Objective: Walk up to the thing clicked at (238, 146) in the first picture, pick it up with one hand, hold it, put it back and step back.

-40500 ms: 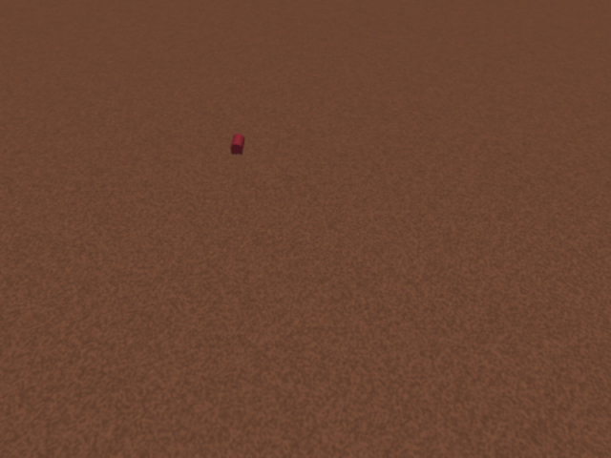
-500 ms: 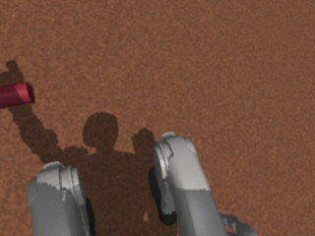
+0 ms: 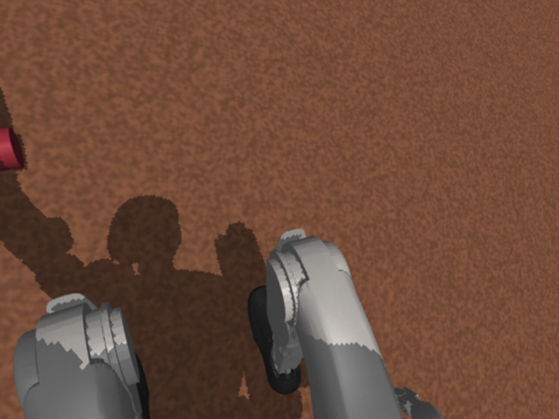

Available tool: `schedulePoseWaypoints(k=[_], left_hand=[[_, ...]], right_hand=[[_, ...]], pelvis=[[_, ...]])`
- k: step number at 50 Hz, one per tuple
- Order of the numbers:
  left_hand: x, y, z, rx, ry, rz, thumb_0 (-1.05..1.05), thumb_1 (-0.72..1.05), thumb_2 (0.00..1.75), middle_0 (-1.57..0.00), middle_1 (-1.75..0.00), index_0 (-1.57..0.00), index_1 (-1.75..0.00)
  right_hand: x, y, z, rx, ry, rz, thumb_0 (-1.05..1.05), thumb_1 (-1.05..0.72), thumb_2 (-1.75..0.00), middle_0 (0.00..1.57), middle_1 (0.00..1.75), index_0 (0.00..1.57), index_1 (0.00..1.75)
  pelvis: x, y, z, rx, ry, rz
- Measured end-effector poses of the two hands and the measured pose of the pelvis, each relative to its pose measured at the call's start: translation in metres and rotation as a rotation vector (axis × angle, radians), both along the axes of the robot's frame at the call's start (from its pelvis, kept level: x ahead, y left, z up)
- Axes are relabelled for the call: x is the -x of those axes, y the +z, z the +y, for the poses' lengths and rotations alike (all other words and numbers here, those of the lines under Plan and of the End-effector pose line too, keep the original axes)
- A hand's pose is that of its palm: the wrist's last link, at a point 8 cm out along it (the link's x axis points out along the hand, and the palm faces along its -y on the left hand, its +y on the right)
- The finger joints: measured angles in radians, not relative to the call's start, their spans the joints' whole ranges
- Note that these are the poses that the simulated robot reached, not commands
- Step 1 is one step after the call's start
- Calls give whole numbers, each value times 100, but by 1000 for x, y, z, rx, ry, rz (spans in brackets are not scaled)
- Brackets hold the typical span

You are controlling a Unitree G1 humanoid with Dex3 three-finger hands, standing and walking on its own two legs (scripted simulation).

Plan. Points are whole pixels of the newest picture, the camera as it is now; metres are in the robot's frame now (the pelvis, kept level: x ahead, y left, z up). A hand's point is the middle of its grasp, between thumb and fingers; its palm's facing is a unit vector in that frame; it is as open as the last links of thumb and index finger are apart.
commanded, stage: home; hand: left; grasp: from above
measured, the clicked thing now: out of the picture +0.55 +0.30 -0.29
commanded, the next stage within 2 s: none
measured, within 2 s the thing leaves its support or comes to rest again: neither
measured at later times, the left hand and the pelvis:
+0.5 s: hand out of the picture +0.42 +0.32 -0.01, palm faces -0.28 -0.48 -0.83, open 8.6 cm; pelvis +0.01 +0.00 +0.09, yaw +4 degrees
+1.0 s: hand out of the picture +0.28 +0.22 +0.19, palm faces +0.07 -0.93 -0.37, open 7.4 cm; pelvis +0.04 -0.02 +0.29, yaw +8 degrees
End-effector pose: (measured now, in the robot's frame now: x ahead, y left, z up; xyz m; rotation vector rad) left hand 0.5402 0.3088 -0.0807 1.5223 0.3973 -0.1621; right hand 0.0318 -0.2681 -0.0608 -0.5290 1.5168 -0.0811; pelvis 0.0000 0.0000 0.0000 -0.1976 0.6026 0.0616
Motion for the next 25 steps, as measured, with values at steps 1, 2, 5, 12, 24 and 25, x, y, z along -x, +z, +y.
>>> schedulePoseWaypoints(k=[1,2,5,12,24,25], left_hand=[[-4,3,2,-7,16,-7,0,-38,90,-22,-88,-21,-87],[-7,7,5,-16,31,-11,0,-38,90,-22,-87,-21,-87],[-11,17,13,-36,74,2,0,-35,90,-24,-85,-22,-84],[8,29,29,0,136,107,0,-13,87,-24,-68,-22,-67],[116,119,36,355,253,10,0,60,85,-22,-35,-21,-35],[126,128,37,376,276,7,0,65,85,-22,-35,-21,-34]], right_hand=[[1,-1,3,-9,-11,-3,0,-90,-89,21,30,21,30],[3,-2,6,-17,-23,-4,0,-90,-89,21,30,21,30],[6,-4,13,-44,-54,-2,0,-90,-89,21,30,21,30],[6,3,18,-85,-71,21,0,-89,-89,21,30,21,30],[-75,49,-3,-67,-18,-123,0,-90,-89,21,30,21,30],[-87,56,-2,-72,-8,-162,0,-90,-89,21,30,21,30]], pelvis=[[-1,0,1,0,-1,5],[-2,0,1,1,-2,11],[-5,2,2,1,-4,23],[-7,18,5,5,5,33],[-7,86,4,-36,36,39],[-7,94,3,-41,37,34]])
